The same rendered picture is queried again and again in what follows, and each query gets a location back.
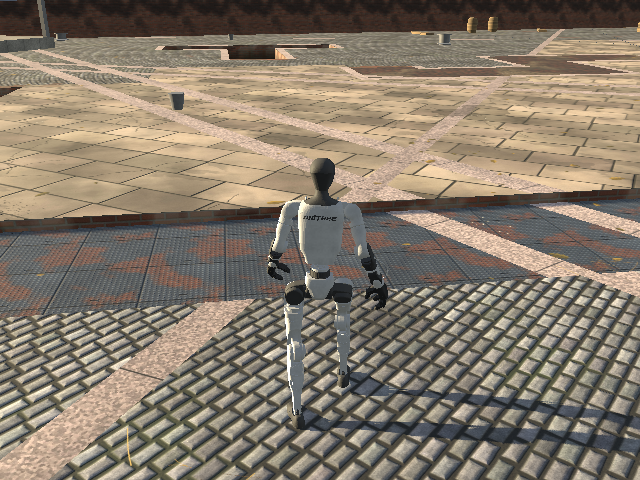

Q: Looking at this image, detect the right robot hand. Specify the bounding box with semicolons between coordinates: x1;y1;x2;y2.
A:
365;283;388;310

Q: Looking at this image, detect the robot right shin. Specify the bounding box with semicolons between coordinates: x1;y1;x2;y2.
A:
337;314;350;375

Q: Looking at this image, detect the robot left upper arm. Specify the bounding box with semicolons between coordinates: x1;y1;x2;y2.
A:
272;200;301;253

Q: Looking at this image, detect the right robot thigh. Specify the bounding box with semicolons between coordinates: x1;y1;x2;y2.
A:
332;278;353;331

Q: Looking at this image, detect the robot left forearm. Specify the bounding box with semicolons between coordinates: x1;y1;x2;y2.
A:
267;237;283;268

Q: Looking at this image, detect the left robot hand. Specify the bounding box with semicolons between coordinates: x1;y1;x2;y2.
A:
267;263;290;280

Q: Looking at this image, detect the robot right upper arm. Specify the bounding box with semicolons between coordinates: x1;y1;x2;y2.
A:
342;202;370;259

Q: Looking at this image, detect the robot right forearm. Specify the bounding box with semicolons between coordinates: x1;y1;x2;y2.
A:
361;243;384;289

